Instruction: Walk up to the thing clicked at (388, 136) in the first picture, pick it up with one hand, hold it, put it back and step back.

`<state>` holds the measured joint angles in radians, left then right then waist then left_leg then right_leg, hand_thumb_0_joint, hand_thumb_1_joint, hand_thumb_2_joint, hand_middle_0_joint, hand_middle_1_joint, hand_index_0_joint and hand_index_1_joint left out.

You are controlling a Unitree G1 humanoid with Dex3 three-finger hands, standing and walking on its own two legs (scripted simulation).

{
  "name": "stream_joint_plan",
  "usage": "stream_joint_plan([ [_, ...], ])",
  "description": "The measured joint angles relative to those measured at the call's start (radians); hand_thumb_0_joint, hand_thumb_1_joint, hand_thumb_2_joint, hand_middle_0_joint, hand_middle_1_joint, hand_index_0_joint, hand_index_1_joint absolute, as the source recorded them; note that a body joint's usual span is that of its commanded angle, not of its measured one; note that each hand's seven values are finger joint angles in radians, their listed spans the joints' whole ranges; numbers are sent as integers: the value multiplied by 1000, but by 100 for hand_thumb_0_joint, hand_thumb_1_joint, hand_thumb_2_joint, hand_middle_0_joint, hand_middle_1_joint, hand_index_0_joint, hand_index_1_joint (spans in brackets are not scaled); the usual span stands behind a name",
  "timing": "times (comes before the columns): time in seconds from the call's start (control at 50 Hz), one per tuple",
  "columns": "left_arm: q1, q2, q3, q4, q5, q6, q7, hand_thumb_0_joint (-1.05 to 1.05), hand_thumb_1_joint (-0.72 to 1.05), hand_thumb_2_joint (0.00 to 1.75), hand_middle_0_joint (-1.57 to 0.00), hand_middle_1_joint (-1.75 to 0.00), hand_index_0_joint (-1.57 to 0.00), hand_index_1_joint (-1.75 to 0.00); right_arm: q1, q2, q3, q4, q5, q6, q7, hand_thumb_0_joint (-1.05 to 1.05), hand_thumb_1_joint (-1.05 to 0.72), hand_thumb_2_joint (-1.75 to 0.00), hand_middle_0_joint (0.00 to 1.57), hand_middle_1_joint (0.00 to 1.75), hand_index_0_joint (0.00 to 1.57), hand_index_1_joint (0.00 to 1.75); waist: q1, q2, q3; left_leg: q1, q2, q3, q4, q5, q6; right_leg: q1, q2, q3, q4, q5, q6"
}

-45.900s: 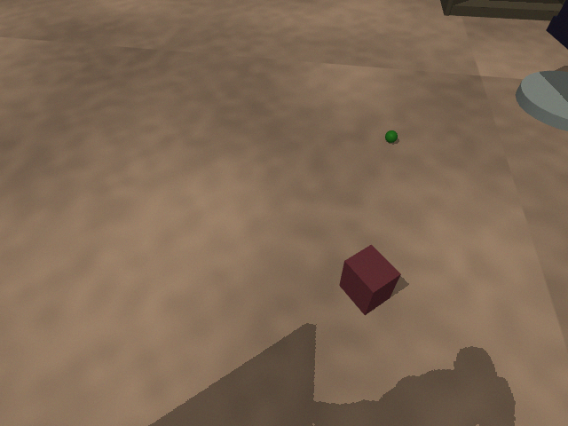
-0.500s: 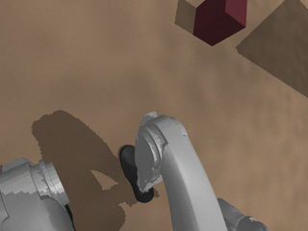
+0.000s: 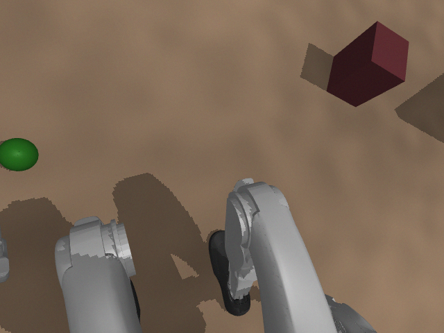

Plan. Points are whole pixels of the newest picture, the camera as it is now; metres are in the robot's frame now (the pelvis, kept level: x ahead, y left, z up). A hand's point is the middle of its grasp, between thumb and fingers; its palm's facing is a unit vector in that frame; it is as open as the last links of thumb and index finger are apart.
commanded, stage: withdraw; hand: left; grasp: from above
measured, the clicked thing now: (18, 154) +0.46 +0.32 -0.29
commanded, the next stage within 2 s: home in 0.40 s
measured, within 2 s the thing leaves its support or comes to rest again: neither
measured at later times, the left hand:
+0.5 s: hand out of the picture +0.43 +0.32 -0.12, palm faces -0.51 -0.09 -0.86, open 13.9 cm
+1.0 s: hand out of the picture +0.39 +0.32 -0.04, palm faces -0.30 -0.48 -0.82, open 9.1 cm
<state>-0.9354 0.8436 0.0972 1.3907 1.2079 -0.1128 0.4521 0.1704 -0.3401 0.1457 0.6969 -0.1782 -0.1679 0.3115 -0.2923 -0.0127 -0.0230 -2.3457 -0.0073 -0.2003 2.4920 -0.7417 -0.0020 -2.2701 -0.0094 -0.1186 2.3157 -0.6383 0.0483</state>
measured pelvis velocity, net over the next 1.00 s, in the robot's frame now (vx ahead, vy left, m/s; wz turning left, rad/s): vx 0.00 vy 0.00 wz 0.10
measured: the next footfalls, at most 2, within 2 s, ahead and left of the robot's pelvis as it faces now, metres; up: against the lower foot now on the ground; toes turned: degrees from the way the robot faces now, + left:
none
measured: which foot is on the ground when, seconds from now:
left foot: down 0.00-1.00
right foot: down 0.00-1.00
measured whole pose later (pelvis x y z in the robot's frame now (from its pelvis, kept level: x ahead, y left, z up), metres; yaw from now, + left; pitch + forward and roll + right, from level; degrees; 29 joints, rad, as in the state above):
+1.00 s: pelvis +0.00 +0.00 +0.09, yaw +6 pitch +37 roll -8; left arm -0.61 0.61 0.11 0.84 0.72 -0.02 0.07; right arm 0.20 -0.28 0.01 0.65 -0.03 -0.01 0.15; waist -0.15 0.06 -0.16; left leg -2.12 0.00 -0.10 2.19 -0.71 0.01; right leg -2.08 -0.03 -0.05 2.08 -0.65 0.05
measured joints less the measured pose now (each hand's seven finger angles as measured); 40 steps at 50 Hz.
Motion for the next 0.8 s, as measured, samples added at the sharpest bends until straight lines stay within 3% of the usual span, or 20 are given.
stream_joint_plan([
  [0.12, 7, -90, -88, -93, -57, 13, -169, 0, -52, 102, -9, -101, -8, -102, -20, 21, -57, -4, 55, 72, -41, 0, -91, -91, 20, 30, 20, 30, 56, 36, -48, 64, -1, 54, -89, 26, 5, 47, -13, 42, -49, 4, -2],
  [0.2, -21, -115, -115, -88, -59, -12, -234, 0, -52, 103, -10, -102, -8, -103, -33, 26, -64, -25, 73, 108, -88, 0, -91, -91, 20, 30, 20, 30, 65, 43, -57, 104, -3, 70, -143, 49, 2, 80, -20, 53, -87, 17, -9],
  [0.26, -46, -118, -116, -62, -48, -38, -256, 0, -52, 103, -10, -102, -8, -103, -35, 23, -62, -41, 77, 124, -124, 0, -91, -91, 20, 30, 20, 30, 60, 42, -56, 123, -4, 75, -170, 65, -2, 94, -22, 56, -106, 29, -14],
  [0.34, -76, -101, -112, -5, -28, -75, -256, 0, -52, 103, -10, -102, -9, -103, -31, 15, -52, -48, 76, 136, -164, 0, -91, -91, 20, 30, 20, 30, 42, 35, -48, 127, -6, 78, -183, 82, -4, 95, -23, 58, -114, 43, -19],
  [0.46, -100, -60, -104, 94, 13, -137, -211, 0, -51, 103, -10, -102, -9, -103, -9, 0, -27, -30, 61, 140, -194, 0, -90, -90, 20, 30, 20, 30, 16, 18, -23, 96, -6, 77, -154, 89, -4, 64, -20, 60, -88, 52, -16],
  [0.58, -111, -3, -50, 147, 78, -190, -120, 0, -48, 101, -13, -100, -11, -100, 20, 6, -5, -12, 32, 127, -193, 0, -90, -90, 20, 30, 20, 30, -2, -5, 15, 37, -10, 62, -88, 83, -3, 15, -16, 51, -35, 51, -10],
  [0.64, -100, 14, -12, 111, 89, -187, -83, 0, -41, 99, -17, -93, -16, -93, 36, 21, -8, -6, 19, 115, -188, 0, -90, -90, 20, 30, 20, 30, -2, -11, 28, 10, -13, 57, -64, 78, -3, -7, -17, 48, -16, 45, -11],
  [0.72, -48, -13, 31, 1, 35, -143, -69, 0, -29, 96, -22, -80, -20, -82, 58, 50, -33, 4, 21, 103, -172, 0, -89, -90, 20, 30, 20, 30, 11, 0, 14, -10, -17, 62, -58, 65, 0, -24, -21, 52, -8, 28, -9],
  [0.8, 24, -74, 53, -127, -82, -81, -108, 0, -12, 94, -24, -70, -22, -72, 68, 76, -71, 10, 49, 105, -154, 0, -89, -90, 20, 30, 20, 30, 42, 23, -29, 13, -15, 70, -90, 43, 4, -3, -24, 58, -35, 5, -2],
])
